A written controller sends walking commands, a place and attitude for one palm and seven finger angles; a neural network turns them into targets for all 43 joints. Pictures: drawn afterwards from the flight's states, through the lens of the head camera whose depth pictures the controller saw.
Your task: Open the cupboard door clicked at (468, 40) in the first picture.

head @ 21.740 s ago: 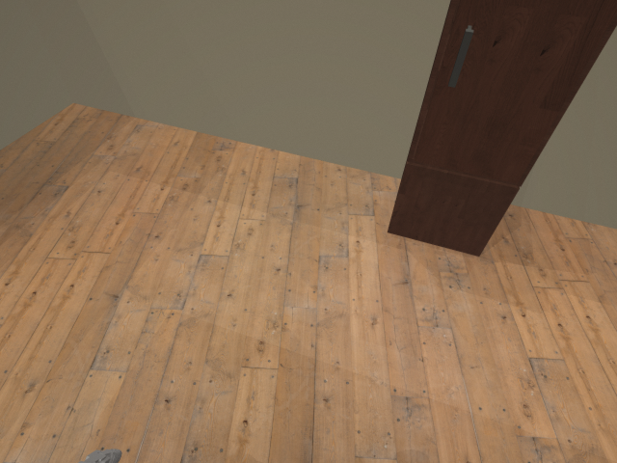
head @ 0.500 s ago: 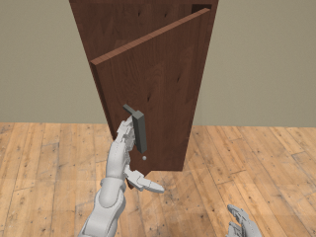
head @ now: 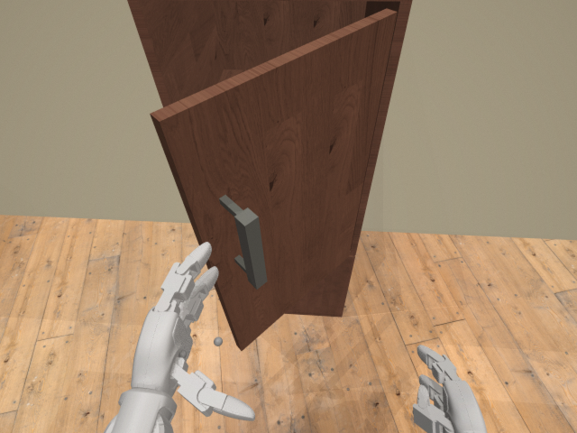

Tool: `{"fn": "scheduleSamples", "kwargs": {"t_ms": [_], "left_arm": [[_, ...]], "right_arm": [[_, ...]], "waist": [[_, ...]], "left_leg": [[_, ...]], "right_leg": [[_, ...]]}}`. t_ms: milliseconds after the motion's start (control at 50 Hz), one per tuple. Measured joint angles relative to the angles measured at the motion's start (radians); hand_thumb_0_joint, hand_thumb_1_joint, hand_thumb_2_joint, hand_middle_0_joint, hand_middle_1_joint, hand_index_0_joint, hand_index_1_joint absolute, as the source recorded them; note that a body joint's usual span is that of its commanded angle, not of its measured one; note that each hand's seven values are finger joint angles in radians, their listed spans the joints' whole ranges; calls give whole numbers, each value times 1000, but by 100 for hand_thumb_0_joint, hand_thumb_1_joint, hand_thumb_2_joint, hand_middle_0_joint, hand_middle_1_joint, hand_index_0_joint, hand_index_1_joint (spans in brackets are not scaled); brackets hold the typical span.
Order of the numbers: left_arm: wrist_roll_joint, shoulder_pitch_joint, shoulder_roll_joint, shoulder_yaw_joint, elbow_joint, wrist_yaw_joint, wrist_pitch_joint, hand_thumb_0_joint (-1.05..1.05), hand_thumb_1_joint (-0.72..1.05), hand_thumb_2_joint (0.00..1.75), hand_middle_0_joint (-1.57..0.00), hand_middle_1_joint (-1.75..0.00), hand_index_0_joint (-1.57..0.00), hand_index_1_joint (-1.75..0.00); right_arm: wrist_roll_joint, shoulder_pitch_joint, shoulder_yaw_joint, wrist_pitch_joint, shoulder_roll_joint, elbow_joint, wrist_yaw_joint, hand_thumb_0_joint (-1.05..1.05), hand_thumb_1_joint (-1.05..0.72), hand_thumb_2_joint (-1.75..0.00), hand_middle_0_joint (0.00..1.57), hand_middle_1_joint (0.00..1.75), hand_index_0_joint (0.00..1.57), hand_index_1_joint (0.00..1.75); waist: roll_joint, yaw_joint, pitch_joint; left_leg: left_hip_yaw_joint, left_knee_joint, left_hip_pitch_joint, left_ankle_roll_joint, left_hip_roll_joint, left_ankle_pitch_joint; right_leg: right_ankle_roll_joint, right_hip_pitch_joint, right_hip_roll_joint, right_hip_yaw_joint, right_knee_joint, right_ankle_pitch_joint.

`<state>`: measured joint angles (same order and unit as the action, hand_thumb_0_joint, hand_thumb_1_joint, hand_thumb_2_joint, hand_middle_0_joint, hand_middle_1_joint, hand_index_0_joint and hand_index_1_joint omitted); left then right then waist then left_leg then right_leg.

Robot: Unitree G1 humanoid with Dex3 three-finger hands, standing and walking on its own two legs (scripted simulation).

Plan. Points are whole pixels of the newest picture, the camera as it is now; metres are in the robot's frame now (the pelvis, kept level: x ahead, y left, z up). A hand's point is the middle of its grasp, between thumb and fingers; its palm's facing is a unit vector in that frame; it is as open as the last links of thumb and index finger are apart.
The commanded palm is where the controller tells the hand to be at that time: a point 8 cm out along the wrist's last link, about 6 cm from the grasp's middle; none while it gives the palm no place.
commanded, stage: slide the hand sideways off the handle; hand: left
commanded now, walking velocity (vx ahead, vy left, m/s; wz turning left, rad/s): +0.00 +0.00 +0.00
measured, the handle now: (243, 244) +0.34 +0.09 +0.09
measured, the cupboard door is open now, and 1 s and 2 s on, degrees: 47 47 47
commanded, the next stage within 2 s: draw the hand back to the body in 0.22 s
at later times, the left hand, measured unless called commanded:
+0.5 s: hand (187, 355) +0.19 +0.13 +0.09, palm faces -0.04 -1.00 -0.06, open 16.3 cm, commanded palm +0.17 +0.19 +0.11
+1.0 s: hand (92, 336) +0.19 +0.21 +0.14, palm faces +0.20 -0.93 -0.29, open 15.1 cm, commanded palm +0.15 +0.26 +0.16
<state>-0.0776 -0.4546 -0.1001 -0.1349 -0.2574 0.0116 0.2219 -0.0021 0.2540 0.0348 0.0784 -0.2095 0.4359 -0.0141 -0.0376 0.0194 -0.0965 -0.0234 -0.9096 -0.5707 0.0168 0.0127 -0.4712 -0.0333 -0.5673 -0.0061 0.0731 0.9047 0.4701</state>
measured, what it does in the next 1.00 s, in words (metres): stands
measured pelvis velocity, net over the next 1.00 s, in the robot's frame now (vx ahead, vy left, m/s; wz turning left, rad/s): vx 0.00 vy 0.02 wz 0.00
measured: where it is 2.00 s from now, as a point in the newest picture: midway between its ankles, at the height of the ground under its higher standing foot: outside the picture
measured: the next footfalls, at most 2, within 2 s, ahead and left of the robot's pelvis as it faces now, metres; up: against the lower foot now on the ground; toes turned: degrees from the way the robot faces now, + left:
none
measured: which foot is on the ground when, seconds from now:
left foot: down 0.00-1.00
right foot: down 0.00-1.00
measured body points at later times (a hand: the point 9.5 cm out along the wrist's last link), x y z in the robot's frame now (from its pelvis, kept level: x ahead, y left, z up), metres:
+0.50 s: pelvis -0.01 +0.00 -0.01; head +0.01 -0.01 +0.44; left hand +0.19 +0.18 +0.10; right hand +0.17 -0.22 -0.07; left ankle -0.01 +0.13 -0.69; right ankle -0.01 -0.10 -0.69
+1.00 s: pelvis +0.00 +0.02 +0.03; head -0.01 +0.01 +0.48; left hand +0.17 +0.26 +0.16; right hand +0.19 -0.19 -0.04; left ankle -0.01 +0.13 -0.69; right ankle -0.01 -0.10 -0.69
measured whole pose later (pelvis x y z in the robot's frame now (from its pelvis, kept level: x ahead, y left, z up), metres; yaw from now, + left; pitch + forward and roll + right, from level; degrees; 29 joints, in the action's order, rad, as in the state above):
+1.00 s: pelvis +0.00 +0.02 +0.03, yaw +0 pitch +1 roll -1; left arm -0.06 -0.55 -0.28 0.11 -0.46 -0.05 0.05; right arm -0.02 0.26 0.06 0.16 -0.22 0.52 -0.10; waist -0.06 0.05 -0.06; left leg -0.02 -0.73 -0.35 -0.01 0.01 -0.40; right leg -0.01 -0.33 0.00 0.07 0.68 0.37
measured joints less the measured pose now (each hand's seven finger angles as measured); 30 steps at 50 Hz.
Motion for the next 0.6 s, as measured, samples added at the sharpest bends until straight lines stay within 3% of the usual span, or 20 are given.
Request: {"fn": "scheduleSamples", "kwargs": {"t_ms": [240,360,460,600], "left_arm": [[-70,-77,-44,94,-29,85,27,-1,-50,30,-15,-30,-15,-30],[-81,-85,-41,86,-43,98,44,-1,-50,30,-15,-30,-15,-30],[-73,-58,-62,89,-59,87,16,-1,-50,30,-15,-30,-15,-30],[-105,-71,-82,148,-106,87,-43,-1,-50,30,-15,-30,-15,-30]], "right_arm": [[-12,30,-9,28,-19,11,-21,1,-91,-90,20,30,20,30],[-17,36,-17,53,-31,9,-26,1,-91,-90,20,30,20,30],[-24,34,-13,59,-23,11,-32,1,-91,-90,20,30,20,30],[-35,41,7,69,-10,17,-38,1,-91,-90,20,30,20,30]], "waist": [[-3,-8,-13],[-10,-11,-13],[-9,-9,-9],[-18,-8,-16]], "left_leg": [[-12,-30,-32,10,7,-7],[-16,-51,-52,7,6,-10],[-10,-53,-45,4,8,-9],[-3,-12,8,-4,8,3]], "right_leg": [[-9,-29,7,11,27,9],[-7,-43,6,15,40,8],[-4,-38,7,9,39,3],[4,17,9,2,-10,-15]]}}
